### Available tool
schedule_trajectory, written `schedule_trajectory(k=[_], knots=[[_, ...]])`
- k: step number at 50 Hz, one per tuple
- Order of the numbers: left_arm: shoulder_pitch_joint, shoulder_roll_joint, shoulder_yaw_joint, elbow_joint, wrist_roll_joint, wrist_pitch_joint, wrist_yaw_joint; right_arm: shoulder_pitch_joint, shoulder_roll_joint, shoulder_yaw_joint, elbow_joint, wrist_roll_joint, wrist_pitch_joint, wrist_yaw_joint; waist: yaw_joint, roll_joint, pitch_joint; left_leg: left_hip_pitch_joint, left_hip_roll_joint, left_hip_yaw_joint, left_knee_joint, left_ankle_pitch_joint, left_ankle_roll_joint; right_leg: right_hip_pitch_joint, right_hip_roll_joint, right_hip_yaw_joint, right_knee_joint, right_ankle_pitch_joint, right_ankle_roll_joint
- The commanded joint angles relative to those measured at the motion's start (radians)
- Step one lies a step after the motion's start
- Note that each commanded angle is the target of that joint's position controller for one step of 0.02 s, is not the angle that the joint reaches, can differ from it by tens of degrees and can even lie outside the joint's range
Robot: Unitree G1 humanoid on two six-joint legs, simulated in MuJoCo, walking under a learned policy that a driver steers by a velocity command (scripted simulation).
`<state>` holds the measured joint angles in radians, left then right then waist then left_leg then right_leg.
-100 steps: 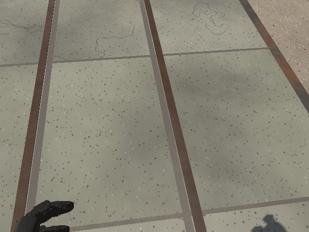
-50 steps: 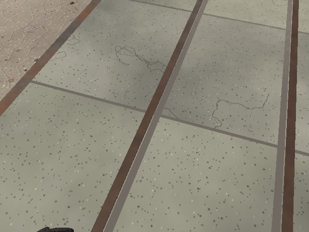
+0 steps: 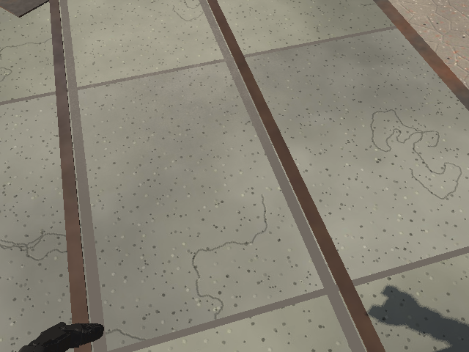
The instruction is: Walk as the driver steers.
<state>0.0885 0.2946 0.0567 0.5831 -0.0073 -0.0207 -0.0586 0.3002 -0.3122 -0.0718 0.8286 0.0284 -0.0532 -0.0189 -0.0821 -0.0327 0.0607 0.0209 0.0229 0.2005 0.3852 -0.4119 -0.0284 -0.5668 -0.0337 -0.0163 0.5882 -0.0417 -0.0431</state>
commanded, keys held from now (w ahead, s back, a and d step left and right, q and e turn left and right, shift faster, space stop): e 0.18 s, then no key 0.42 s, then q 0.40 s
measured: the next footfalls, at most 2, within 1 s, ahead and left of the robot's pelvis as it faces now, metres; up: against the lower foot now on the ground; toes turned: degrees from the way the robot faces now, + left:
right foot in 0.02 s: +0.19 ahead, -0.10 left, +0.00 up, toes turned -6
left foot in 0.46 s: +0.21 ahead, +0.13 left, +0.00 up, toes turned -13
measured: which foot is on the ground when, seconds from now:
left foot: down 0.00-0.02, up 0.04-0.44, down 0.46-0.92, up 0.94-1.00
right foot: up 0.00-0.00, down 0.02-1.00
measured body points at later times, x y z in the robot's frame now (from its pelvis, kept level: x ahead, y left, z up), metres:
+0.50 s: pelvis +0.12 +0.02 +0.00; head +0.14 +0.03 +0.45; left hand +0.33 +0.24 -0.09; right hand +0.19 -0.27 -0.10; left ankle +0.17 +0.14 -0.73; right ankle +0.15 -0.10 -0.72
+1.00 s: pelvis +0.15 +0.03 +0.00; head +0.18 +0.03 +0.45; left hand +0.29 +0.30 -0.10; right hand +0.28 -0.27 -0.09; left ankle +0.14 +0.14 -0.69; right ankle +0.15 -0.10 -0.73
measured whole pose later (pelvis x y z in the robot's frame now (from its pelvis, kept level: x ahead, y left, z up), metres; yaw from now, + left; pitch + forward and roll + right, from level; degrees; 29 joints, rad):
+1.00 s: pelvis +0.15 +0.03 +0.00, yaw -2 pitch +1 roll -1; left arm 0.19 0.27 0.08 0.69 0.02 0.01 0.05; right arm 0.17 -0.33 -0.07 0.69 0.02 0.04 0.00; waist 0.00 0.02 0.05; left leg -0.44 -0.03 -0.06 0.95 -0.52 -0.02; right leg -0.30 -0.01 -0.06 0.57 -0.29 -0.01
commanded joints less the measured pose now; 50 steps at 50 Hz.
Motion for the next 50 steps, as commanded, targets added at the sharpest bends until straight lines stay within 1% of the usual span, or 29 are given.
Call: schedule_trajectory(k=[1, 2, 3, 4, 5, 6, 7, 9, 12, 15, 19, 21, 22, 23, 24, 25, 26, 28, 30, 32, 37, 40, 43, 45, 46, 47, 48, 49, 50], knots=[[0.3, 0.205, 0.092, 0.0, 0.005, 0.002, 0.022, -0.056, -0.151, -0.032, -0.084, -0.001, -0.006, -0.008, 0.209, 0.018, -0.211, -0.208, 0.122, -0.028, 0.479, 0.749, 0.043, 0.507, 0.043, 0.026, -0.114, 0.239, -0.097], [0.265, 0.308, 0.097, -0.024, 0.008, 0.011, 0.047, 0.074, -0.021, 0.008, -0.109, -0.078, -0.012, 0.009, 0.083, -0.285, -0.311, -0.571, -0.02, -0.048, 0.851, -0.253, -0.026, 0.827, -0.233, 0.387, 0.017, 0.767, -0.247], [0.252, 0.281, 0.083, -0.08, 0.022, 0.002, 0.039, 0.095, -0.097, 0.013, -0.108, -0.054, -0.02, 0.023, 0.129, -0.215, -0.556, -0.66, -0.083, -0.273, 1.054, -0.324, -0.034, 0.908, -0.37, 0.723, -0.111, 0.527, -0.407], [0.21, 0.219, 0.07, -0.087, 0.017, -0.001, 0.031, -0.028, -0.164, -0.007, -0.119, -0.019, -0.016, 0.026, 0.17, -0.073, -0.471, -0.701, -0.03, -0.315, 1.047, -0.205, -0.017, 0.822, -0.301, 0.611, -0.167, 0.375, -0.352], [0.162, 0.189, 0.062, -0.075, 0.0, -0.002, 0.033, -0.085, -0.149, -0.002, -0.143, -0.014, -0.009, 0.018, 0.143, -0.023, -0.336, -0.732, -0.003, -0.296, 0.975, -0.114, -0.013, 0.692, -0.247, 0.518, -0.189, 0.267, -0.297], [0.127, 0.165, 0.054, -0.074, -0.009, 0.002, 0.04, -0.098, -0.136, 0.0, -0.133, -0.027, 0.002, 0.005, 0.116, 0.024, -0.251, -0.713, 0.027, -0.295, 0.909, -0.068, -0.02, 0.563, -0.208, 0.459, -0.211, 0.225, -0.26], [0.095, 0.162, 0.052, -0.077, -0.001, 0.007, 0.046, -0.091, -0.142, -0.003, -0.135, -0.032, 0.014, -0.003, 0.083, 0.005, -0.21, -0.652, 0.038, -0.301, 0.848, -0.037, -0.023, 0.444, -0.183, 0.426, -0.234, 0.213, -0.248], [0.06, 0.167, 0.054, -0.081, 0.02, 0.013, 0.052, -0.062, -0.125, -0.001, -0.123, -0.037, 0.03, -0.006, 0.049, -0.031, -0.193, -0.554, 0.022, -0.281, 0.752, -0.016, -0.033, 0.314, -0.146, 0.38, -0.255, 0.253, -0.238], [0.065, 0.169, 0.055, -0.062, 0.017, 0.015, 0.069, -0.057, -0.088, 0.012, -0.108, -0.041, 0.038, -0.014, 0.053, -0.034, -0.231, -0.501, 0.013, -0.266, 0.623, 0.033, -0.058, 0.279, -0.135, 0.324, -0.236, 0.316, -0.234], [0.052, 0.159, 0.049, -0.051, 0.015, 0.031, 0.079, -0.095, -0.077, 0.017, -0.116, -0.033, 0.052, -0.012, 0.07, -0.066, -0.229, -0.442, 0.014, -0.264, 0.521, 0.121, -0.06, 0.231, -0.109, 0.312, -0.252, 0.089, -0.203], [0.061, 0.134, 0.036, -0.026, 0.021, 0.041, 0.071, -0.149, -0.074, 0.016, -0.14, -0.032, 0.051, -0.005, 0.1, -0.106, -0.169, -0.395, 0.01, -0.257, 0.377, 0.113, -0.041, 0.22, -0.11, 0.36, -0.249, -0.143, -0.184], [0.052, 0.109, 0.022, -0.015, 0.016, 0.044, 0.067, -0.125, -0.057, 0.017, -0.137, -0.035, 0.039, 0.005, 0.075, -0.102, -0.158, -0.303, 0.001, -0.236, 0.203, 0.174, -0.013, 0.219, -0.099, 0.366, -0.202, -0.152, -0.155], [0.076, 0.08, 0.01, 0.0, 0.015, 0.043, 0.066, -0.112, -0.051, 0.018, -0.134, -0.044, 0.033, 0.01, 0.064, -0.087, -0.15, -0.23, 0.008, -0.238, 0.076, 0.256, 0.009, 0.204, -0.07, 0.353, -0.176, -0.17, -0.114], [0.127, 0.05, 0.0, 0.015, 0.024, 0.038, 0.066, -0.106, -0.1, 0.011, -0.145, -0.064, 0.028, 0.01, 0.085, -0.006, -0.148, -0.174, 0.115, -0.346, 0.009, 0.345, 0.049, 0.174, -0.013, 0.308, -0.099, -0.246, -0.051], [0.208, 0.039, 0.001, 0.022, 0.027, 0.03, 0.062, -0.159, -0.167, 0.0, -0.154, -0.073, 0.031, 0.005, 0.169, 0.194, -0.127, -0.194, 0.237, -0.478, -0.016, 0.44, 0.144, 0.135, 0.103, 0.171, -0.012, -0.375, 0.009], [0.153, 0.073, 0.008, 0.013, 0.032, 0.026, 0.067, -0.176, -0.105, 0.012, -0.146, -0.075, 0.031, 0.007, 0.139, 0.248, -0.124, -0.307, 0.271, -0.532, -0.064, 0.327, 0.206, 0.215, 0.078, 0.133, -0.006, -0.365, 0.041], [0.115, 0.095, 0.016, 0.015, 0.029, 0.028, 0.07, -0.212, -0.07, 0.024, -0.154, -0.067, 0.027, 0.01, 0.136, 0.213, -0.105, -0.332, 0.214, -0.487, -0.06, 0.239, 0.176, 0.276, 0.059, 0.132, -0.034, -0.288, 0.048], [0.069, 0.071, 0.013, 0.022, 0.039, 0.045, 0.073, -0.183, -0.078, 0.022, -0.139, -0.051, 0.019, 0.013, 0.104, 0.197, -0.095, -0.337, 0.135, -0.406, -0.046, 0.129, 0.103, 0.331, 0.056, 0.137, -0.082, -0.177, 0.052], [0.085, 0.055, 0.009, 0.033, 0.036, 0.053, 0.068, -0.163, -0.067, 0.028, -0.127, -0.052, 0.016, 0.012, 0.108, 0.177, -0.071, -0.366, 0.105, -0.368, -0.045, 0.06, 0.075, 0.365, 0.039, 0.152, -0.11, -0.152, 0.04], [0.103, 0.051, 0.009, 0.06, 0.035, 0.047, 0.068, -0.144, -0.042, 0.04, -0.12, -0.05, 0.016, 0.017, 0.098, 0.105, -0.044, -0.376, 0.07, -0.338, -0.03, 0.041, 0.06, 0.368, 0.029, 0.157, -0.133, -0.167, 0.022], [0.091, 0.079, 0.029, 0.071, 0.03, 0.025, 0.089, -0.154, -0.124, 0.012, -0.144, -0.02, 0.025, 0.01, 0.087, 0.073, -0.079, -0.337, 0.072, -0.395, 0.042, 0.3, 0.108, 0.373, 0.034, 0.105, -0.078, -0.072, 0.035], [0.107, 0.076, 0.04, 0.071, 0.022, 0.028, 0.101, -0.156, -0.127, -0.001, -0.167, -0.012, 0.041, 0.006, 0.087, 0.08, -0.103, -0.341, 0.073, -0.444, 0.08, 0.382, 0.138, 0.373, 0.037, 0.071, -0.035, -0.058, 0.035], [0.123, 0.081, 0.054, 0.066, 0.018, 0.032, 0.105, -0.162, -0.118, -0.008, -0.193, -0.01, 0.055, 0.005, 0.091, 0.058, -0.115, -0.393, 0.046, -0.459, 0.132, 0.373, 0.132, 0.4, 0.011, 0.075, -0.039, -0.056, 0.014], [0.149, 0.104, 0.065, 0.066, 0.02, 0.036, 0.107, -0.163, -0.095, -0.007, -0.211, -0.01, 0.061, 0.007, 0.098, -0.022, -0.126, -0.474, -0.008, -0.398, 0.234, 0.297, 0.091, 0.456, -0.071, 0.151, -0.104, -0.027, -0.042], [0.172, 0.124, 0.07, 0.068, 0.023, 0.036, 0.109, -0.154, -0.079, -0.004, -0.215, -0.009, 0.064, 0.009, 0.102, -0.092, -0.138, -0.522, -0.052, -0.328, 0.34, 0.215, 0.056, 0.49, -0.176, 0.249, -0.162, 0.04, -0.107], [0.15, 0.134, 0.069, 0.059, 0.025, 0.032, 0.112, -0.135, -0.072, -0.007, -0.216, -0.013, 0.068, 0.013, 0.094, -0.179, -0.15, -0.557, -0.068, -0.258, 0.486, -0.041, 0.028, 0.496, -0.304, 0.352, -0.204, 0.153, -0.192], [0.147, 0.124, 0.062, 0.046, 0.028, 0.024, 0.116, -0.151, -0.102, -0.02, -0.222, -0.016, 0.074, 0.017, 0.113, -0.167, -0.15, -0.605, -0.035, -0.256, 0.689, -0.219, 0.006, 0.489, -0.391, 0.411, -0.227, 0.253, -0.26], [0.124, 0.124, 0.057, 0.038, 0.028, 0.017, 0.118, -0.151, -0.114, -0.031, -0.223, -0.011, 0.082, 0.018, 0.101, -0.092, -0.136, -0.626, -0.009, -0.276, 0.786, -0.231, -0.006, 0.467, -0.395, 0.383, -0.23, 0.272, -0.267], [0.073, 0.134, 0.059, 0.034, 0.018, 0.013, 0.117, -0.139, -0.092, -0.027, -0.221, -0.005, 0.092, 0.017, 0.074, -0.059, -0.114, -0.621, 0.026, -0.285, 0.741, -0.183, -0.01, 0.443, -0.351, 0.304, -0.23, 0.218, -0.22]])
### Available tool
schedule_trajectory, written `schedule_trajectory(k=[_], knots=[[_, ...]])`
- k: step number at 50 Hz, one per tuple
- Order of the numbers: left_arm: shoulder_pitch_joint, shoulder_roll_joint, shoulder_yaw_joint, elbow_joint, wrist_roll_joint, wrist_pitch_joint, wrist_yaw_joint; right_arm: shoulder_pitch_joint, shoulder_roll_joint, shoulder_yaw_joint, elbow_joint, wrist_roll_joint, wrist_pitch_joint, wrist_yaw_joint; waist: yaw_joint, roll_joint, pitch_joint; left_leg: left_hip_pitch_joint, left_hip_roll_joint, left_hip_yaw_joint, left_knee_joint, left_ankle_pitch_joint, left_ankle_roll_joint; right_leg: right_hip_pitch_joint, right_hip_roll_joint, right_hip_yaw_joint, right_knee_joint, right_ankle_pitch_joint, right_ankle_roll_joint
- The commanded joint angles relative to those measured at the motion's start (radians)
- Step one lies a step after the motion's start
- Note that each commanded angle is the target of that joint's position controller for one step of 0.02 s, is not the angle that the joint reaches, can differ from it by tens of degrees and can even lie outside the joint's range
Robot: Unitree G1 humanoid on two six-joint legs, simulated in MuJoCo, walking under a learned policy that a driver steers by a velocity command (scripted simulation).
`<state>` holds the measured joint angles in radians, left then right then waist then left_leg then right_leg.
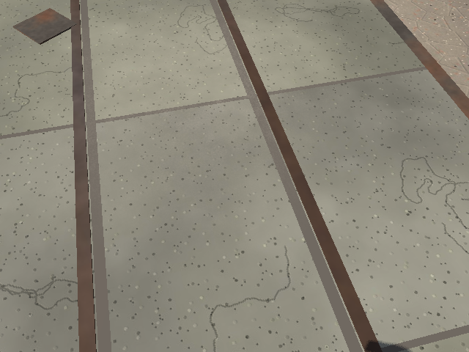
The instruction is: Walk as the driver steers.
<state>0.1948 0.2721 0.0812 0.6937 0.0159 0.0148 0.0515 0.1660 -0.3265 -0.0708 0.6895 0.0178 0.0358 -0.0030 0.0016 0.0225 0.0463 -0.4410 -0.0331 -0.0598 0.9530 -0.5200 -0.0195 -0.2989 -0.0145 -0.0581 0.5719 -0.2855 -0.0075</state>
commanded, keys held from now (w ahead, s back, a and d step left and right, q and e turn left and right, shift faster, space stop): q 0.10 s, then w+q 0.52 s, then w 0.10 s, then no key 0.28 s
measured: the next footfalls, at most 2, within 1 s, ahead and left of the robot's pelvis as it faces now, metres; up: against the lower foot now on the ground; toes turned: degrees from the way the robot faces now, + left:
left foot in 0.18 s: +0.03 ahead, +0.14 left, +0.00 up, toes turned +7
right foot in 0.66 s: +0.33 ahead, -0.01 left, +0.00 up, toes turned +26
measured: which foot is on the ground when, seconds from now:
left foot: up 0.00-0.16, down 0.18-0.68, up 0.70-1.00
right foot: down 0.00-0.16, up 0.18-0.64, down 0.66-1.00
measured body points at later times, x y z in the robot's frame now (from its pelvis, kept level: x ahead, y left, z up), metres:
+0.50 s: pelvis +0.08 +0.07 +0.02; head +0.09 +0.10 +0.47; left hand +0.21 +0.38 -0.07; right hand +0.18 -0.20 -0.07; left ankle -0.01 +0.13 -0.73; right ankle +0.26 -0.08 -0.68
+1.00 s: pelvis +0.31 +0.12 +0.01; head +0.35 +0.14 +0.46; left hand +0.21 +0.38 -0.12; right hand +0.60 -0.01 -0.07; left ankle +0.37 +0.28 -0.70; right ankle +0.30 -0.02 -0.73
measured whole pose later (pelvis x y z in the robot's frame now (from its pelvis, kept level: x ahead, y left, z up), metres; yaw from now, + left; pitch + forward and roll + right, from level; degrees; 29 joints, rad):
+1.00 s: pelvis +0.31 +0.12 +0.01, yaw +27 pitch +2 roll -2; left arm 0.30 0.27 0.05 0.89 -0.02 -0.06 0.00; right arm 0.12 -0.28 -0.04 0.63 0.00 -0.04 0.01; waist 0.08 0.04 0.05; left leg -0.55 0.03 -0.06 0.63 -0.09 -0.01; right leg -0.07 0.03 -0.02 0.31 -0.27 -0.01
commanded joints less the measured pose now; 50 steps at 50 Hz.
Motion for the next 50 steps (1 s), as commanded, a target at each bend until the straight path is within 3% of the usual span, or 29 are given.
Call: schedule_trajectory(k=[1, 3, 5, 7, 8, 9, 10, 11, 12, 13, 14, 16, 19, 23, 27, 30, 32, 33, 34, 35, 36, 37, 38, 39, 40, 43, 46, 48, 50], knots=[[-0.068, 0.173, 0.04, -0.075, -0.013, -0.024, 0.006, -0.008, -0.058, -0.02, -0.082, 0.004, 0.01, 0.002, -0.015, -0.122, -0.084, -0.129, 0.096, -0.003, 0.102, -0.017, -0.023, 0.149, -0.327, 0.269, -0.216, 0.442, -0.216], [-0.094, 0.187, 0.045, -0.07, -0.014, -0.012, 0.004, -0.008, -0.037, -0.01, -0.089, 0.003, 0.013, 0.012, -0.007, -0.157, -0.098, -0.009, 0.09, 0.06, -0.032, 0.058, -0.024, 0.103, -0.266, 0.144, -0.2, 0.468, -0.18], [-0.078, 0.186, 0.046, -0.061, -0.022, -0.001, 0.0, 0.011, -0.056, -0.019, -0.097, 0.008, 0.013, 0.026, -0.002, -0.178, -0.132, 0.071, 0.066, 0.104, -0.17, 0.125, -0.014, 0.124, -0.262, 0.096, -0.162, 0.454, -0.17], [-0.059, 0.178, 0.045, -0.046, -0.042, 0.004, -0.009, 0.096, -0.059, -0.031, -0.069, 0.007, 0.019, 0.029, -0.032, -0.142, -0.159, 0.231, 0.01, 0.167, -0.354, 0.251, 0.031, 0.05, -0.248, 0.048, -0.11, 0.12, -0.123], [-0.025, 0.131, 0.034, -0.03, -0.037, 0.004, -0.016, 0.161, -0.083, -0.046, -0.04, 0.005, 0.018, 0.022, -0.039, -0.052, -0.142, 0.344, -0.005, 0.127, -0.425, 0.218, 0.065, -0.071, -0.201, -0.015, 0.013, -0.129, -0.073], [-0.049, 0.057, 0.011, -0.049, -0.002, 0.001, -0.027, 0.25, -0.183, -0.072, -0.036, 0.006, 0.009, 0.007, -0.061, 0.215, -0.092, 0.463, 0.206, -0.24, -0.555, 0.128, 0.172, -0.361, -0.086, -0.115, 0.385, -0.363, 0.019], [-0.153, 0.065, 0.009, -0.127, -0.008, -0.023, -0.028, 0.255, -0.279, -0.077, -0.083, -0.023, -0.029, 0.019, -0.092, 0.295, -0.088, 0.413, 0.399, -0.726, -0.739, -0.084, 0.379, -0.585, 0.039, 0.068, 0.552, -0.407, 0.033], [-0.214, 0.127, 0.025, -0.135, -0.039, -0.047, -0.031, 0.222, -0.213, -0.061, -0.088, -0.039, -0.059, 0.022, -0.101, 0.179, -0.036, 0.391, 0.406, -0.734, -0.809, -0.249, 0.381, -0.627, -0.009, 0.157, 0.606, -0.313, 0.007], [-0.2, 0.16, 0.036, -0.121, -0.048, -0.064, -0.035, 0.179, -0.167, -0.044, -0.085, -0.03, -0.076, 0.014, -0.063, 0.15, 0.008, 0.36, 0.375, -0.655, -0.804, -0.268, 0.327, -0.623, -0.033, 0.164, 0.575, -0.198, -0.016], [-0.164, 0.16, 0.041, -0.087, -0.03, -0.072, -0.031, 0.142, -0.144, -0.036, -0.092, -0.018, -0.079, 0.005, -0.035, 0.102, 0.01, 0.349, 0.332, -0.565, -0.774, -0.187, 0.278, -0.588, -0.053, 0.158, 0.546, -0.107, -0.012], [-0.148, 0.154, 0.042, -0.071, -0.012, -0.079, -0.03, 0.12, -0.131, -0.03, -0.094, -0.013, -0.076, -0.005, -0.022, 0.1, 0.006, 0.33, 0.287, -0.486, -0.772, -0.103, 0.249, -0.544, -0.06, 0.157, 0.488, -0.025, 0.0], [-0.146, 0.126, 0.037, -0.055, -0.01, -0.091, -0.042, 0.146, -0.115, -0.024, -0.091, -0.019, -0.081, -0.017, -0.019, 0.088, -0.018, 0.319, 0.229, -0.385, -0.781, 0.058, 0.229, -0.465, -0.036, 0.134, 0.421, 0.112, 0.021], [-0.184, 0.091, 0.024, -0.047, -0.011, -0.103, -0.05, 0.206, -0.113, -0.027, -0.069, -0.008, -0.09, -0.027, -0.038, 0.069, -0.029, 0.352, 0.2, -0.305, -0.771, 0.224, 0.222, -0.425, -0.009, 0.126, 0.247, 0.224, 0.046], [-0.268, 0.079, 0.012, -0.06, -0.025, -0.113, -0.063, 0.258, -0.131, -0.038, -0.04, 0.005, -0.084, -0.032, -0.071, 0.105, -0.004, 0.338, 0.189, -0.298, -0.758, 0.254, 0.225, -0.359, 0.018, 0.134, 0.05, 0.259, 0.075], [-0.336, 0.089, 0.005, -0.083, -0.034, -0.133, -0.079, 0.286, -0.135, -0.043, -0.02, 0.014, -0.073, -0.031, -0.095, 0.103, 0.018, 0.334, 0.199, -0.35, -0.715, 0.259, 0.233, -0.296, 0.03, 0.138, -0.055, 0.231, 0.068], [-0.287, 0.125, 0.017, -0.076, -0.037, -0.15, -0.084, 0.265, -0.138, -0.046, -0.022, 0.014, -0.064, -0.029, -0.062, 0.145, -0.007, 0.331, 0.202, -0.396, -0.659, 0.379, 0.214, -0.154, 0.047, 0.126, -0.103, 0.177, 0.038], [-0.136, 0.161, 0.037, -0.035, -0.03, -0.159, -0.077, 0.234, -0.103, -0.035, -0.034, 0.01, -0.061, -0.028, 0.017, 0.148, -0.083, 0.307, 0.152, -0.361, -0.533, 0.538, 0.172, 0.071, 0.043, 0.097, -0.173, 0.202, -0.012], [0.006, 0.2, 0.05, -0.013, -0.017, -0.161, -0.069, 0.218, -0.054, -0.017, -0.048, -0.005, -0.065, -0.024, 0.083, 0.1, -0.203, 0.216, 0.101, -0.297, -0.319, 0.542, 0.135, 0.31, -0.069, 0.191, -0.149, 0.176, -0.074], [0.167, 0.282, 0.068, 0.013, 0.005, -0.152, -0.063, 0.282, 0.01, 0.003, -0.072, -0.001, -0.074, -0.026, 0.093, -0.146, -0.364, -0.088, -0.035, -0.166, 0.026, 0.279, 0.052, 0.663, -0.284, 0.562, -0.174, -0.007, -0.209], [0.194, 0.249, 0.062, 0.05, -0.013, -0.146, -0.077, 0.341, -0.021, 0.004, -0.071, 0.021, -0.085, -0.031, 0.067, -0.324, -0.35, -0.281, -0.047, -0.147, 0.222, -0.06, 0.033, 0.688, -0.387, 0.857, -0.291, -0.204, -0.28], [0.135, 0.168, 0.039, 0.042, -0.029, -0.14, -0.076, 0.287, -0.097, -0.014, -0.052, 0.03, -0.088, -0.027, 0.071, -0.211, -0.193, -0.353, 0.014, -0.159, 0.3, 0.012, 0.033, 0.565, -0.358, 0.757, -0.314, -0.282, -0.255], [0.079, 0.13, 0.026, 0.032, -0.022, -0.13, -0.071, 0.199, -0.106, -0.015, -0.057, 0.018, -0.089, -0.025, 0.069, -0.143, -0.085, -0.339, 0.044, -0.122, 0.3, 0.082, 0.031, 0.437, -0.311, 0.594, -0.312, -0.106, -0.228], [0.037, 0.107, 0.015, 0.034, -0.012, -0.123, -0.069, 0.145, -0.094, -0.015, -0.068, 0.001, -0.092, -0.023, 0.049, -0.096, -0.029, -0.309, 0.06, -0.105, 0.265, 0.123, 0.026, 0.328, -0.271, 0.487, -0.32, 0.118, -0.218], [0.012, 0.087, 0.005, 0.035, -0.003, -0.123, -0.066, 0.127, -0.088, -0.019, -0.073, -0.01, -0.091, -0.02, 0.023, -0.096, -0.022, -0.261, 0.08, -0.097, 0.222, 0.141, 0.02, 0.265, -0.246, 0.403, -0.317, 0.346, -0.209], [-0.001, 0.082, 0.0, 0.04, 0.0, -0.124, -0.066, 0.141, -0.069, -0.016, -0.071, -0.01, -0.088, -0.015, 0.0, -0.106, -0.035, -0.207, 0.084, -0.08, 0.184, 0.14, 0.011, 0.223, -0.225, 0.333, -0.314, 0.525, -0.205], [-0.022, 0.12, 0.003, 0.074, -0.013, -0.126, -0.062, 0.122, 0.002, 0.009, -0.083, -0.02, -0.081, -0.009, -0.021, -0.132, -0.053, -0.132, 0.081, -0.011, -0.018, 0.2, -0.018, 0.153, -0.199, 0.2, -0.322, 0.807, -0.218], [-0.013, 0.161, 0.009, 0.098, -0.026, -0.106, -0.054, 0.059, 0.012, 0.021, -0.091, -0.021, -0.084, 0.003, 0.003, -0.139, -0.098, 0.013, 0.059, 0.037, -0.234, 0.408, -0.012, 0.122, -0.159, 0.117, -0.321, 0.8, -0.184], [0.018, 0.171, 0.008, 0.118, -0.035, -0.095, -0.052, 0.014, -0.01, 0.014, -0.104, -0.018, -0.083, 0.011, 0.016, -0.131, -0.108, 0.059, 0.045, 0.032, -0.315, 0.478, 0.003, 0.15, -0.169, 0.122, -0.295, 0.734, -0.166], [0.016, 0.178, 0.007, 0.13, -0.046, -0.088, -0.05, 0.003, -0.032, 0.004, -0.113, -0.023, -0.083, 0.014, -0.001, -0.122, -0.105, 0.109, 0.038, 0.024, -0.401, 0.507, 0.035, 0.166, -0.18, 0.137, -0.24, 0.664, -0.142]])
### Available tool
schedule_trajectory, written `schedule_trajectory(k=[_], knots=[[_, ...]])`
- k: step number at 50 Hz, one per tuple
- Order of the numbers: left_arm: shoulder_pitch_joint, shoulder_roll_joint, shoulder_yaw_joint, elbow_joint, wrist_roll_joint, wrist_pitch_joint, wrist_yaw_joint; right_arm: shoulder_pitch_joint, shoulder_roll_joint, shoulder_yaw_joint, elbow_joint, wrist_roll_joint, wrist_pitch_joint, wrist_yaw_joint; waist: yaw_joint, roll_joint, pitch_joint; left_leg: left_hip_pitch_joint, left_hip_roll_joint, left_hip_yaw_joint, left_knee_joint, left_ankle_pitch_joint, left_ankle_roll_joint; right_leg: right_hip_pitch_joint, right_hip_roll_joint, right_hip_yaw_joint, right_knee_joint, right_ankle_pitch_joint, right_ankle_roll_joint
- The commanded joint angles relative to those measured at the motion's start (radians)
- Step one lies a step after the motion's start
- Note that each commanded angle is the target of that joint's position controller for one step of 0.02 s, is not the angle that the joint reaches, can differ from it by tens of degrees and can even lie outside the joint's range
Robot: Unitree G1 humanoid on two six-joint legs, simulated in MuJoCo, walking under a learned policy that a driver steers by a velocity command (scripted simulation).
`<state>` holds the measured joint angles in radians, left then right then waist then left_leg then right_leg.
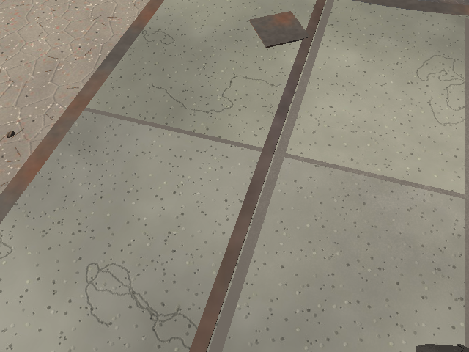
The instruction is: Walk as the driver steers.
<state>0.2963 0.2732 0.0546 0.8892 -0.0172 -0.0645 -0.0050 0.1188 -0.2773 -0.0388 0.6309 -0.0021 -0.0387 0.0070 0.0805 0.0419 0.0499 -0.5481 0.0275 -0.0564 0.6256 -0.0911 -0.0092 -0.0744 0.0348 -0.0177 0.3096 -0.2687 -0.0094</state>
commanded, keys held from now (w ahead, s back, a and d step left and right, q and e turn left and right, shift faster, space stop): no key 0.42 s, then w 0.20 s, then w+e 0.38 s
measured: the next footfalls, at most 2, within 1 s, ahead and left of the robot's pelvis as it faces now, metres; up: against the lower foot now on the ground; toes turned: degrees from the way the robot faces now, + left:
left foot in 0.04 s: +0.18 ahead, +0.12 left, +0.00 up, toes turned -1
right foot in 0.34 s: +0.12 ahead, -0.13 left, +0.00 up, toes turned +0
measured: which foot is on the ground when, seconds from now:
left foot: up 0.00-0.02, down 0.04-1.00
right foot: down 0.00-0.06, up 0.08-0.32, down 0.34-0.66, up 0.68-1.00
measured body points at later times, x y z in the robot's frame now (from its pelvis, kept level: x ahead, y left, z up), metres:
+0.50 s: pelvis +0.11 +0.00 -0.01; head +0.11 -0.01 +0.44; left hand +0.18 +0.27 -0.14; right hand +0.23 -0.25 -0.13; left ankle +0.14 +0.12 -0.74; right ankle +0.08 -0.13 -0.74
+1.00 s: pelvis +0.29 +0.00 -0.01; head +0.32 +0.00 +0.44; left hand +0.53 +0.20 -0.11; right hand +0.22 -0.26 -0.14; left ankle +0.15 +0.11 -0.74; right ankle +0.44 -0.16 -0.71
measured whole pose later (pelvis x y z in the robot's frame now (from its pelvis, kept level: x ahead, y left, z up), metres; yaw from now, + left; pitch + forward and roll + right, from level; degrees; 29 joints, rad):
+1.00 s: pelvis +0.29 +0.00 -0.01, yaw -9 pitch +1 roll +1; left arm 0.05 0.26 0.03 0.80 -0.03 -0.05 -0.05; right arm 0.40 -0.23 -0.05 0.93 0.00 -0.08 -0.02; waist -0.08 -0.03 0.04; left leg 0.14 -0.02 0.18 0.19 -0.34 0.01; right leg -0.64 -0.06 -0.02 0.68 -0.04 -0.03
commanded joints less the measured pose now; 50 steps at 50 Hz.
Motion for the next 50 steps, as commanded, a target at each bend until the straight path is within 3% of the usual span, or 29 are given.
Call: schedule_trajectory(k=[1, 2, 3, 4, 5, 6, 7, 9, 12, 15, 17, 18, 19, 21, 24, 27, 29, 31, 32, 33, 34, 35, 36, 37, 38, 40, 45, 48, 50], knots=[[-0.09, 0.175, 0.031, -0.062, -0.017, -0.006, 0.006, 0.075, -0.09, -0.035, -0.045, -0.008, -0.009, 0.003, -0.102, -0.125, -0.116, 0.285, -0.036, 0.032, -0.138, 0.129, 0.045, -0.064, -0.216, 0.094, 0.071, 0.61, -0.121], [-0.066, 0.154, 0.023, -0.052, -0.011, -0.007, 0.004, 0.104, -0.116, -0.047, -0.035, -0.015, -0.009, -0.005, -0.114, -0.101, -0.131, 0.378, -0.037, 0.03, -0.185, 0.204, 0.071, -0.085, -0.18, 0.081, 0.146, 0.587, -0.092], [-0.034, 0.121, 0.009, -0.057, 0.014, -0.013, 0.002, 0.15, -0.18, -0.062, -0.04, -0.024, -0.008, -0.016, -0.123, -0.012, -0.195, 0.526, 0.082, -0.074, -0.162, 0.582, 0.116, -0.156, -0.12, 0.039, 0.284, 0.411, -0.038], [0.099, 0.047, -0.024, -0.044, 0.034, -0.014, -0.003, 0.166, -0.19, -0.054, -0.052, -0.047, 0.005, -0.024, -0.081, 0.166, -0.334, 0.749, 0.314, -0.31, -0.113, 0.84, 0.287, -0.319, -0.05, 0.018, 0.522, -0.088, 0.029], [0.085, 0.077, -0.022, -0.029, 0.02, 0.006, -0.005, 0.188, -0.095, -0.029, -0.036, -0.029, 0.014, -0.015, -0.111, 0.178, -0.399, 0.716, 0.349, -0.399, -0.16, 0.726, 0.341, -0.334, -0.052, 0.084, 0.637, -0.411, 0.056], [0.04, 0.126, -0.008, -0.039, 0.004, 0.027, -0.004, 0.149, -0.075, -0.018, -0.03, -0.012, 0.016, -0.004, -0.106, 0.122, -0.312, 0.63, 0.302, -0.366, -0.2, 0.529, 0.306, -0.374, -0.075, 0.099, 0.686, -0.433, 0.065], [0.002, 0.127, -0.004, -0.039, 0.0, 0.046, 0.005, 0.094, -0.079, -0.019, -0.029, -0.008, 0.017, 0.001, -0.095, 0.078, -0.238, 0.554, 0.266, -0.325, -0.231, 0.383, 0.266, -0.4, -0.09, 0.088, 0.693, -0.403, 0.071], [-0.015, 0.123, 0.001, -0.037, 0.014, 0.079, 0.026, -0.006, -0.109, -0.026, -0.029, -0.014, 0.016, 0.002, -0.058, 0.081, -0.149, 0.367, 0.213, -0.245, -0.296, 0.211, 0.223, -0.331, -0.111, 0.081, 0.596, -0.302, 0.09], [0.021, 0.081, -0.01, -0.009, 0.02, 0.088, 0.035, -0.048, -0.094, -0.026, -0.012, -0.026, 0.02, -0.005, -0.038, 0.105, -0.151, 0.254, 0.156, -0.154, -0.315, 0.145, 0.214, -0.179, -0.086, 0.04, 0.45, -0.151, 0.095], [0.014, 0.061, -0.014, 0.002, 0.031, 0.084, 0.029, -0.061, -0.069, -0.018, 0.016, -0.013, 0.023, -0.011, -0.025, 0.084, -0.154, 0.21, 0.121, -0.117, -0.295, -0.067, 0.179, -0.053, -0.068, 0.013, 0.24, 0.075, 0.067], [-0.033, 0.099, -0.013, -0.023, 0.052, 0.082, 0.028, -0.003, -0.04, -0.007, 0.057, -0.017, 0.022, -0.008, -0.05, 0.021, -0.092, 0.161, 0.058, -0.092, -0.279, -0.322, 0.086, -0.032, -0.127, 0.084, 0.125, 0.148, 0.022], [-0.071, 0.167, 0.002, -0.028, 0.036, 0.082, 0.033, 0.026, -0.047, -0.011, 0.056, -0.023, 0.024, -0.006, -0.098, -0.089, -0.034, 0.186, 0.003, -0.046, -0.264, -0.343, 0.047, -0.142, -0.151, 0.101, 0.114, 0.01, -0.018], [-0.102, 0.141, -0.001, -0.024, 0.029, 0.077, 0.032, 0.008, -0.045, -0.01, 0.061, -0.026, 0.026, -0.012, -0.092, -0.139, -0.009, 0.273, -0.022, -0.012, -0.225, -0.274, 0.023, -0.256, -0.136, 0.107, 0.075, -0.159, -0.035], [-0.122, 0.099, -0.014, -0.016, 0.037, 0.057, 0.031, 0.002, -0.056, -0.017, 0.076, -0.016, 0.026, -0.023, -0.092, -0.144, -0.01, 0.347, -0.017, -0.006, -0.178, -0.15, 0.03, -0.289, -0.125, 0.103, 0.052, -0.13, -0.008], [-0.057, 0.129, -0.005, 0.01, 0.016, 0.043, 0.031, 0.036, -0.059, -0.026, 0.105, -0.005, 0.028, -0.029, -0.068, -0.159, -0.024, 0.277, -0.072, 0.057, -0.089, -0.335, 0.047, -0.226, -0.13, 0.129, 0.045, -0.302, -0.045], [-0.001, 0.181, 0.012, 0.019, 0.001, 0.032, 0.035, 0.007, -0.036, -0.027, 0.099, 0.019, -0.007, -0.015, -0.04, -0.227, 0.068, 0.084, -0.076, 0.109, 0.055, -0.331, 0.057, -0.144, -0.3, 0.365, -0.069, -0.462, -0.168], [-0.002, 0.183, 0.017, 0.019, -0.007, 0.02, 0.036, -0.009, -0.031, -0.028, 0.097, 0.026, -0.037, -0.003, -0.044, -0.227, 0.101, 0.063, -0.034, 0.081, 0.031, -0.315, 0.082, -0.122, -0.348, 0.414, -0.076, -0.34, -0.202], [-0.068, 0.168, 0.016, 0.002, -0.014, 0.019, 0.029, 0.093, -0.04, -0.037, 0.147, 0.03, -0.051, 0.007, -0.109, -0.201, 0.058, 0.281, -0.043, 0.092, -0.137, -0.24, 0.103, -0.184, -0.286, 0.304, -0.021, -0.187, -0.157], [-0.104, 0.143, 0.009, -0.011, -0.013, 0.018, 0.025, 0.185, -0.071, -0.053, 0.187, 0.026, -0.052, 0.005, -0.149, -0.16, 0.021, 0.455, -0.029, 0.047, -0.175, -0.169, 0.107, -0.274, -0.227, 0.235, 0.064, -0.082, -0.119], [-0.155, 0.081, -0.009, -0.045, -0.011, 0.009, 0.023, 0.293, -0.155, -0.08, 0.215, 0.02, -0.056, 0.0, -0.19, 0.036, -0.011, 0.607, 0.105, -0.186, -0.289, -0.24, 0.164, -0.421, -0.093, 0.078, 0.335, 0.017, -0.047], [-0.165, 0.072, -0.014, -0.077, -0.007, -0.009, 0.026, 0.393, -0.233, -0.101, 0.231, 0.016, -0.059, 0.008, -0.224, 0.246, -0.069, 0.77, 0.298, -0.51, -0.396, -0.174, 0.272, -0.601, -0.002, 0.029, 0.626, -0.164, 0.0], [-0.15, 0.117, 0.003, -0.065, -0.021, -0.021, 0.025, 0.381, -0.148, -0.075, 0.232, -0.001, -0.067, 0.004, -0.202, 0.147, -0.05, 0.783, 0.351, -0.532, -0.382, -0.067, 0.299, -0.7, -0.016, 0.148, 0.807, -0.288, -0.012], [-0.116, 0.118, 0.007, -0.046, -0.039, -0.026, 0.016, 0.343, -0.1, -0.06, 0.221, -0.007, -0.073, 0.0, -0.17, 0.088, -0.029, 0.773, 0.325, -0.414, -0.368, -0.001, 0.266, -0.724, -0.047, 0.202, 0.861, -0.226, -0.04], [-0.111, 0.106, 0.008, -0.038, -0.042, -0.026, 0.01, 0.305, -0.088, -0.057, 0.213, -0.004, -0.075, -0.002, -0.147, 0.055, -0.026, 0.767, 0.296, -0.316, -0.381, 0.012, 0.228, -0.74, -0.074, 0.202, 0.852, -0.144, -0.058], [-0.137, 0.098, 0.01, -0.04, -0.036, -0.023, 0.005, 0.282, -0.071, -0.049, 0.216, 0.001, -0.072, -0.002, -0.142, 0.037, 0.008, 0.753, 0.273, -0.222, -0.397, 0.106, 0.193, -0.76, -0.095, 0.194, 0.811, -0.073, -0.065], [-0.144, 0.061, 0.008, -0.04, -0.028, -0.01, -0.013, 0.274, -0.042, -0.037, 0.221, -0.009, -0.065, -0.004, -0.133, 0.06, -0.003, 0.701, 0.217, -0.078, -0.413, 0.226, 0.15, -0.701, -0.109, 0.143, 0.75, 0.018, -0.054], [-0.281, 0.004, -0.019, -0.124, -0.009, 0.002, -0.036, 0.246, -0.113, -0.047, 0.229, -0.008, -0.061, -0.025, -0.144, 0.019, 0.052, 0.55, 0.191, 0.094, -0.504, 0.208, 0.157, -0.634, -0.112, 0.04, 0.48, 0.203, 0.0], [-0.36, 0.012, -0.024, -0.175, -0.005, 0.003, -0.047, 0.28, -0.131, -0.05, 0.251, 0.002, -0.059, -0.031, -0.16, 0.024, 0.072, 0.53, 0.204, 0.161, -0.515, 0.221, 0.153, -0.56, -0.094, -0.023, 0.36, 0.27, -0.014], [-0.375, 0.03, -0.018, -0.2, -0.008, 0.005, -0.057, 0.282, -0.137, -0.053, 0.261, 0.012, -0.053, -0.03, -0.141, 0.025, 0.075, 0.583, 0.229, 0.192, -0.476, 0.341, 0.143, -0.545, -0.082, -0.035, 0.32, 0.248, -0.047]])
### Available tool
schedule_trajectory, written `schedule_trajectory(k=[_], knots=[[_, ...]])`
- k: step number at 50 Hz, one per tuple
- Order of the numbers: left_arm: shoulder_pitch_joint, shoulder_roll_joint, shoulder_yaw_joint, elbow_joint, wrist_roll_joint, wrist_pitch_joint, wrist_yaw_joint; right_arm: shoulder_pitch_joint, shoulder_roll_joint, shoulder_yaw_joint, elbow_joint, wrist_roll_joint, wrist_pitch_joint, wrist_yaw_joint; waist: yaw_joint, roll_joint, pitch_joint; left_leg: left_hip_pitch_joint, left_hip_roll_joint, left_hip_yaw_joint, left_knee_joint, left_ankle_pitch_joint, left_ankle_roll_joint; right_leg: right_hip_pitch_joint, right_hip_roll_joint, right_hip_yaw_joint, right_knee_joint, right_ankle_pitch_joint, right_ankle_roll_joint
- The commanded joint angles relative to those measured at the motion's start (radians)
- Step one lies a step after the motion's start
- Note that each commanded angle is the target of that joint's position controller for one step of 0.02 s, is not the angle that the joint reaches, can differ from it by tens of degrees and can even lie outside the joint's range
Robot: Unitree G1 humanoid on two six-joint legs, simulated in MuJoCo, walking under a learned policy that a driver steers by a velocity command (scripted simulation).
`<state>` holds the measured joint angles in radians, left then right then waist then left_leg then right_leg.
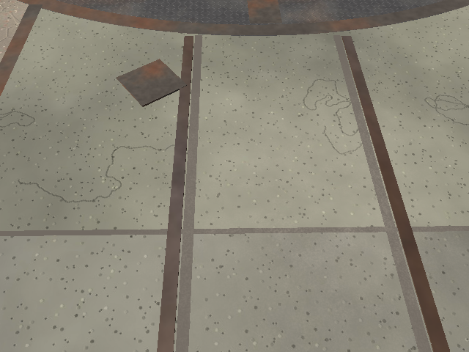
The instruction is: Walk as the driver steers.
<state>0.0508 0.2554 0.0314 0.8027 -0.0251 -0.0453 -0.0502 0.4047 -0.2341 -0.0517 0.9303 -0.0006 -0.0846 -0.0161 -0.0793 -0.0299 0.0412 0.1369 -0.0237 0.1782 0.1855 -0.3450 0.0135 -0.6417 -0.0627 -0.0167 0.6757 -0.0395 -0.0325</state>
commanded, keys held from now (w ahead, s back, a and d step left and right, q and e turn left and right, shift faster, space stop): w+e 0.80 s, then w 0.20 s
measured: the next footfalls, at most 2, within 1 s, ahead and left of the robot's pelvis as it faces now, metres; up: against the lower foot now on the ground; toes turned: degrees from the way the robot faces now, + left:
right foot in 0.10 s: +0.24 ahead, -0.11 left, +0.00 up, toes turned -5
left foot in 0.62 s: +0.57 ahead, +0.01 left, +0.00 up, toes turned -25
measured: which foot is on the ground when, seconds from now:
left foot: down 0.00-0.12, up 0.14-0.60, down 0.62-1.00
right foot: up 0.00-0.08, down 0.10-0.62, up 0.64-1.00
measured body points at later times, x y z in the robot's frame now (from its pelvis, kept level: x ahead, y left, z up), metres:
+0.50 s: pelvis +0.28 -0.05 +0.01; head +0.31 -0.08 +0.46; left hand +0.39 +0.22 -0.10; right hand +0.44 -0.34 -0.07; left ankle +0.53 +0.08 -0.68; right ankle +0.20 -0.10 -0.73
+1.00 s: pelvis +0.55 -0.11 +0.01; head +0.58 -0.14 +0.46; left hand +0.86 -0.03 -0.07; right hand +0.40 -0.36 -0.12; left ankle +0.53 +0.03 -0.73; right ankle +0.61 -0.33 -0.69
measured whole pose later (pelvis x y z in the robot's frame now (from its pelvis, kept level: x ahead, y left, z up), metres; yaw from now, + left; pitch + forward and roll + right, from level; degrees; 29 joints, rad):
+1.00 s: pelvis +0.55 -0.11 +0.01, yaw -33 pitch +2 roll +2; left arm 0.10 0.28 0.05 0.64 -0.02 -0.04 -0.03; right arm 0.36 -0.29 -0.07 0.86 0.02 -0.09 0.01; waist -0.10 -0.04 0.04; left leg 0.01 -0.02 0.14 0.23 -0.26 0.01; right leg -0.65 -0.09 0.05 0.70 -0.05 -0.01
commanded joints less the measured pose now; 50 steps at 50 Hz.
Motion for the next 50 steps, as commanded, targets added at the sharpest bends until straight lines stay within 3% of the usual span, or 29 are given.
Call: schedule_trajectory(k=[1, 3, 4, 5, 6, 7, 8, 9, 10, 11, 13, 15, 18, 22, 26, 28, 29, 30, 31, 32, 33, 34, 35, 36, 37, 39, 42, 47, 50], knots=[[-0.119, 0.063, 0.013, -0.122, -0.001, -0.013, -0.016, -0.016, -0.19, -0.042, -0.041, 0.011, -0.003, -0.008, 0.04, 0.106, 0.065, -0.074, 0.288, -0.023, 0.012, 0.75, 0.11, 0.054, 0.036, -0.053, -0.054, -0.005, -0.046], [-0.02, 0.108, 0.039, -0.113, -0.003, -0.007, -0.02, -0.041, -0.216, -0.05, -0.053, 0.01, 0.014, -0.017, 0.112, 0.143, -0.022, -0.038, 0.292, 0.01, 0.193, 1.083, 0.086, 0.192, 0.099, -0.099, -0.031, -0.082, -0.092], [0.108, 0.147, 0.064, -0.085, -0.006, -0.002, -0.017, -0.059, -0.225, -0.052, -0.061, 0.008, 0.025, -0.022, 0.184, 0.142, -0.096, -0.076, 0.279, 0.022, 0.365, 1.145, 0.068, 0.358, 0.133, -0.108, -0.049, -0.081, -0.122], [0.268, 0.203, 0.098, -0.046, -0.006, 0.008, -0.002, -0.066, -0.223, -0.048, -0.074, 0.007, 0.026, -0.026, 0.264, 0.108, -0.171, -0.232, 0.243, 0.027, 0.603, 1.024, 0.034, 0.617, 0.136, -0.049, -0.088, -0.081, -0.161], [0.362, 0.285, 0.12, -0.03, -0.005, 0.022, 0.024, -0.025, -0.134, -0.023, -0.108, -0.019, 0.015, -0.018, 0.231, -0.121, -0.253, -0.561, 0.125, 0.026, 0.98, 0.287, -0.015, 0.907, -0.085, 0.33, -0.132, -0.186, -0.252], [0.322, 0.307, 0.111, -0.067, 0.002, 0.008, 0.02, 0.013, -0.071, 0.005, -0.146, -0.002, -0.025, 0.001, 0.167, -0.193, -0.408, -0.812, -0.044, -0.201, 1.238, -0.256, -0.031, 1.06, -0.284, 0.905, -0.351, -0.429, -0.427], [0.296, 0.227, 0.091, -0.066, 0.008, -0.005, 0.018, -0.119, -0.17, -0.021, -0.175, 0.036, -0.057, 0.013, 0.212, -0.086, -0.3, -0.923, 0.019, -0.306, 1.266, -0.179, -0.006, 0.987, -0.253, 0.831, -0.43, -0.467, -0.361], [0.243, 0.188, 0.08, -0.07, 0.009, -0.018, 0.018, -0.165, -0.185, -0.022, -0.197, 0.052, -0.072, 0.016, 0.177, -0.045, -0.165, -0.933, 0.066, -0.286, 1.191, -0.074, 0.019, 0.832, -0.215, 0.671, -0.443, -0.411, -0.314], [0.168, 0.165, 0.073, -0.087, 0.01, -0.027, 0.015, -0.163, -0.175, -0.024, -0.185, 0.034, -0.075, 0.005, 0.12, 0.048, -0.094, -0.87, 0.111, -0.281, 1.098, -0.004, 0.019, 0.669, -0.165, 0.556, -0.45, -0.289, -0.279], [0.117, 0.14, 0.066, -0.103, 0.019, -0.033, 0.014, -0.145, -0.181, -0.033, -0.174, 0.01, -0.067, -0.004, 0.081, 0.043, -0.07, -0.797, 0.14, -0.285, 1.024, 0.039, 0.011, 0.562, -0.122, 0.471, -0.457, -0.177, -0.258], [0.098, 0.134, 0.063, -0.118, 0.022, -0.036, 0.019, -0.121, -0.171, -0.037, -0.18, -0.007, -0.041, -0.004, 0.045, 0.009, -0.063, -0.72, 0.159, -0.279, 0.96, 0.076, -0.014, 0.448, -0.086, 0.404, -0.486, -0.065, -0.26], [0.136, 0.149, 0.067, -0.109, 0.015, -0.039, 0.03, -0.16, -0.151, -0.034, -0.203, -0.02, -0.022, -0.008, 0.051, 0.006, -0.046, -0.722, 0.153, -0.255, 0.876, 0.133, -0.05, 0.381, -0.063, 0.338, -0.496, 0.016, -0.264], [0.209, 0.178, 0.074, -0.092, 0.011, -0.034, 0.05, -0.298, -0.129, -0.025, -0.255, -0.022, -0.019, -0.012, 0.098, -0.006, -0.017, -0.764, 0.122, -0.246, 0.657, 0.318, -0.079, 0.366, -0.023, 0.298, -0.487, 0.024, -0.228], [0.284, 0.183, 0.075, -0.074, -0.001, -0.019, 0.063, -0.436, -0.105, -0.011, -0.3, -0.007, -0.034, 0.008, 0.157, -0.036, -0.019, -0.691, 0.059, -0.238, 0.408, 0.471, -0.079, 0.387, -0.002, 0.306, -0.453, -0.052, -0.182], [0.341, 0.173, 0.073, -0.057, -0.004, -0.002, 0.071, -0.501, -0.138, -0.016, -0.332, 0.005, -0.053, 0.033, 0.169, -0.048, -0.026, -0.69, 0.028, -0.27, 0.296, 0.401, -0.056, 0.528, -0.046, 0.412, -0.341, -0.046, -0.177], [0.332, 0.181, 0.078, -0.061, 0.0, 0.006, 0.076, -0.467, -0.161, -0.025, -0.328, 0.009, -0.062, 0.038, 0.142, -0.081, -0.035, -0.629, 0.02, -0.272, 0.275, 0.305, -0.031, 0.566, -0.068, 0.462, -0.282, 0.013, -0.166], [0.318, 0.178, 0.077, -0.066, 0.002, 0.01, 0.076, -0.404, -0.175, -0.033, -0.313, 0.009, -0.066, 0.036, 0.107, -0.101, -0.055, -0.543, 0.015, -0.256, 0.254, 0.279, -0.009, 0.561, -0.061, 0.469, -0.241, 0.071, -0.153], [0.299, 0.152, 0.068, -0.077, 0.005, 0.009, 0.072, -0.289, -0.205, -0.048, -0.289, 0.002, -0.071, 0.028, 0.046, -0.091, -0.126, -0.358, 0.037, -0.257, 0.222, 0.302, 0.032, 0.526, -0.012, 0.435, -0.125, 0.14, -0.123], [0.291, 0.098, 0.046, -0.1, 0.02, 0.004, 0.066, -0.127, -0.26, -0.063, -0.275, -0.015, -0.071, 0.017, -0.025, -0.009, -0.28, -0.071, 0.196, -0.396, 0.266, 0.263, 0.102, 0.396, 0.046, 0.357, 0.14, 0.036, -0.086], [0.444, 0.033, 0.026, -0.12, -0.008, -0.005, 0.063, -0.029, -0.324, -0.082, -0.238, -0.021, -0.055, 0.019, 0.031, 0.323, -0.425, 0.29, 0.429, -0.845, 0.209, 0.075, 0.271, 0.023, 0.196, 0.22, 0.461, -0.496, -0.011], [0.444, 0.136, 0.039, -0.103, -0.019, -0.007, 0.067, -0.041, -0.231, -0.063, -0.246, 0.004, -0.046, 0.024, 0.016, 0.276, -0.375, 0.261, 0.457, -0.966, 0.148, -0.14, 0.257, -0.11, 0.109, 0.227, 0.602, -0.538, 0.003], [0.332, 0.199, 0.057, -0.113, -0.016, -0.002, 0.067, -0.09, -0.166, -0.045, -0.26, 0.005, -0.038, 0.019, -0.011, 0.168, -0.227, 0.131, 0.408, -0.805, 0.126, -0.131, 0.206, -0.148, 0.072, 0.211, 0.639, -0.442, 0.013], [0.271, 0.194, 0.059, -0.128, -0.006, 0.002, 0.07, -0.144, -0.152, -0.038, -0.264, -0.004, -0.029, 0.018, 0.004, 0.094, -0.134, -0.003, 0.362, -0.669, 0.107, -0.004, 0.176, -0.124, 0.038, 0.172, 0.624, -0.366, 0.023], [0.232, 0.179, 0.062, -0.144, 0.006, 0.001, 0.067, -0.173, -0.136, -0.032, -0.254, -0.008, -0.026, 0.018, 0.022, 0.086, -0.064, -0.107, 0.322, -0.575, 0.08, 0.111, 0.168, -0.11, 0.012, 0.166, 0.578, -0.317, 0.028], [0.235, 0.158, 0.063, -0.149, 0.002, 0.005, 0.061, -0.185, -0.124, -0.026, -0.248, -0.016, -0.027, 0.017, 0.047, 0.112, -0.043, -0.174, 0.291, -0.497, 0.052, 0.172, 0.155, -0.066, -0.015, 0.16, 0.548, -0.289, 0.027], [0.246, 0.11, 0.056, -0.157, -0.007, 0.017, 0.054, -0.19, -0.12, -0.028, -0.232, -0.008, -0.034, 0.02, 0.063, 0.14, -0.031, -0.232, 0.267, -0.398, 0.005, 0.233, 0.163, -0.037, -0.034, 0.129, 0.507, -0.273, 0.03], [0.191, 0.076, 0.044, -0.192, 0.005, 0.022, 0.051, -0.169, -0.158, -0.041, -0.199, -0.001, -0.042, 0.025, 0.064, 0.106, -0.014, -0.25, 0.28, -0.318, -0.037, 0.343, 0.197, -0.068, -0.047, 0.126, 0.388, -0.211, 0.041], [0.054, 0.051, 0.022, -0.219, 0.011, -0.006, 0.025, -0.145, -0.197, -0.046, -0.159, 0.014, -0.028, 0.027, 0.028, 0.082, 0.006, -0.243, 0.236, -0.17, -0.05, 0.425, 0.175, 0.015, -0.024, 0.057, 0.058, 0.028, 0.026], [-0.042, 0.059, 0.019, -0.254, 0.005, -0.015, 0.01, -0.074, -0.229, -0.051, -0.119, 0.029, -0.014, 0.027, 0.003, 0.087, 0.027, -0.175, 0.271, -0.171, -0.039, 0.43, 0.167, 0.033, -0.009, 0.025, -0.047, 0.024, 0.007]])
Keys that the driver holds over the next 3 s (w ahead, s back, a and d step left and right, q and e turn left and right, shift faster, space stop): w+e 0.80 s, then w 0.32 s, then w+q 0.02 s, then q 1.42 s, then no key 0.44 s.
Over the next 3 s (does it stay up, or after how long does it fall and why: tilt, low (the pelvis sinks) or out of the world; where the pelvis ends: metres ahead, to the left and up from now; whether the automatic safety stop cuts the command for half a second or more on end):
stays up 0.79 -0.31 0.00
